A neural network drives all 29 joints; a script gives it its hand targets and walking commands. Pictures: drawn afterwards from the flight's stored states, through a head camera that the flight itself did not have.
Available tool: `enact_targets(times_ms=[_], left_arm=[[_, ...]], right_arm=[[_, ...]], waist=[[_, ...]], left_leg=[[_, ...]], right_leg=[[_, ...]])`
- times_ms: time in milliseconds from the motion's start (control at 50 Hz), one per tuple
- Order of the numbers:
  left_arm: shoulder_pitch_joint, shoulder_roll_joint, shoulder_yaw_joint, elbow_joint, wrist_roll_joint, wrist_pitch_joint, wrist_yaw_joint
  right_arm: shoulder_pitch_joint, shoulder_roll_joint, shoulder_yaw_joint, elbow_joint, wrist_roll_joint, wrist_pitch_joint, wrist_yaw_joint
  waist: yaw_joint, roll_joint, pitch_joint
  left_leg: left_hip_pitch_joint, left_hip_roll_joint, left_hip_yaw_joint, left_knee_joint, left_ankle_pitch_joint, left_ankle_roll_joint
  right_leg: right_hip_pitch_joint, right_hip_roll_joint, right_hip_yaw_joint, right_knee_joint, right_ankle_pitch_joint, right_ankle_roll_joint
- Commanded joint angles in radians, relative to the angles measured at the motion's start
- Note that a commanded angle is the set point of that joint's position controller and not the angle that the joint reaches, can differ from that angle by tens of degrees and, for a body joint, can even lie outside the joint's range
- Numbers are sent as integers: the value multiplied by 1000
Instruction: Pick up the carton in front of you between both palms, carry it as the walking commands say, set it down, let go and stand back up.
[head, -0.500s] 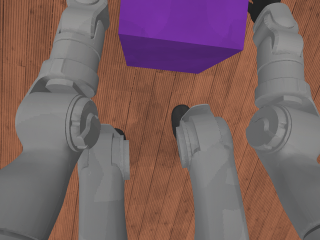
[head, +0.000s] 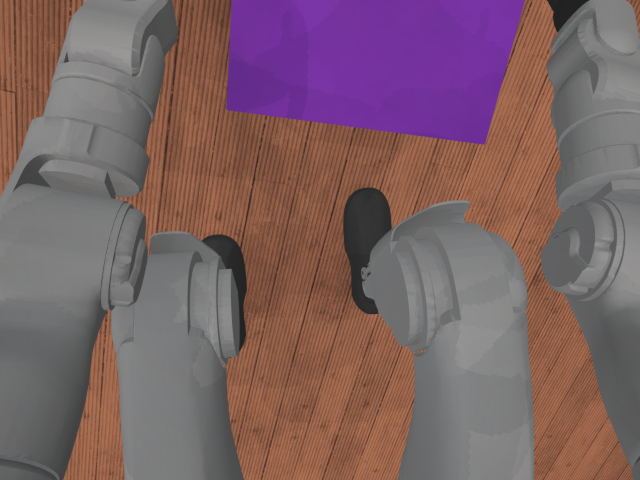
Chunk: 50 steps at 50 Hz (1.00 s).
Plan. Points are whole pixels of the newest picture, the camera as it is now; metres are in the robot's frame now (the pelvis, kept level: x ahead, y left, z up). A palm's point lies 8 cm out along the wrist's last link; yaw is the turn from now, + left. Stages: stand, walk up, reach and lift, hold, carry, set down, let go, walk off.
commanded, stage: set down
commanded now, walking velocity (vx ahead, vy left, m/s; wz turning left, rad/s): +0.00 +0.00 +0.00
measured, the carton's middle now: (354, 13) +0.49 -0.11 -0.25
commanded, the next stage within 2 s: let go in 1.08 s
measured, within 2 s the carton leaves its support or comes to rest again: neither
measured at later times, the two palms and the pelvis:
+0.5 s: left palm out of the picture +0.58 +0.05 -0.03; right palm out of the picture +0.48 -0.32 -0.03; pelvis +0.00 +0.00 +0.08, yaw -1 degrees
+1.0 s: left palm out of the picture +0.58 +0.06 +0.12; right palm out of the picture +0.48 -0.33 +0.12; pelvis +0.03 -0.01 +0.22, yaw -2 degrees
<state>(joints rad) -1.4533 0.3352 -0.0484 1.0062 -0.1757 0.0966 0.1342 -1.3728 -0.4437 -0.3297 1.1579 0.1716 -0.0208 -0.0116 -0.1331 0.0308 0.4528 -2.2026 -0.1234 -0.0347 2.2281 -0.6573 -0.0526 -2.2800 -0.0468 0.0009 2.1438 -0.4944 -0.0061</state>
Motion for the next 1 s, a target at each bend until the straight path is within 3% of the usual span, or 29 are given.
enact_targets(times_ms=[0, 80, 160, 240, 320, 420, 520, 620, 780, 980], left_arm=[[-329, 55, -3, -170, -19, -7, 11], [-297, 66, 48, -189, 16, 30, 22], [-266, 66, 107, -198, 38, 68, 30], [-232, 70, 183, -112, 78, 84, 13], [-197, 62, 233, -55, 120, 73, -7], [-171, 44, 241, -67, 143, 70, -15], [-150, 18, 212, -181, 143, 88, -12], [-110, -3, 202, -293, 151, 121, -6], [-1, -24, 234, -313, 176, 136, -14], [79, -44, 257, -289, 193, 101, -41]], right_arm=[[-209, -187, 29, -131, 58, -3, -4], [-185, -176, 40, -180, 58, 37, -16], [-192, -141, 54, -278, 32, 91, -36], [-189, -80, 49, -283, -14, 129, -41], [-167, -31, 45, -279, -45, 132, -33], [-110, -21, 15, -297, -70, 137, -24], [-45, -51, -26, -378, -85, 154, -12], [12, -62, -44, -466, -81, 185, 13], [95, -29, -42, -484, -86, 205, 48], [152, -4, -72, -482, -140, 171, 66]], waist=[[-142, 120, -1390], [-113, 100, -1452], [-83, 24, -1506], [-55, -41, -1362], [-33, -62, -1315], [-47, -36, -1380], [-83, 29, -1535], [-84, 72, -1629], [-55, 48, -1573], [-50, 20, -1526]], left_leg=[[509, 40, 64, -165, 333, -8], [496, 26, 101, -207, 217, 0], [444, 9, 129, -275, 132, 21], [326, 6, 133, -343, 57, 32], [286, 3, 129, -398, 65, 33], [353, -2, 125, -478, 98, 27], [515, -12, 122, -552, 173, 18], [655, -18, 123, -633, 251, 10], [718, -14, 111, -787, 307, 7], [834, -3, 80, -1007, 375, 4]], right_leg=[[786, 34, -21, -113, 527, 24], [880, 48, -33, -168, 445, 25], [1001, 63, -49, -239, 372, 34], [937, 67, -43, -314, 266, 48], [902, 73, -36, -368, 249, 58], [916, 80, -50, -433, 290, 65], [967, 91, -75, -495, 395, 59], [1028, 102, -91, -568, 476, 55], [1132, 109, -84, -707, 528, 55], [1308, 105, -61, -909, 596, 53]])
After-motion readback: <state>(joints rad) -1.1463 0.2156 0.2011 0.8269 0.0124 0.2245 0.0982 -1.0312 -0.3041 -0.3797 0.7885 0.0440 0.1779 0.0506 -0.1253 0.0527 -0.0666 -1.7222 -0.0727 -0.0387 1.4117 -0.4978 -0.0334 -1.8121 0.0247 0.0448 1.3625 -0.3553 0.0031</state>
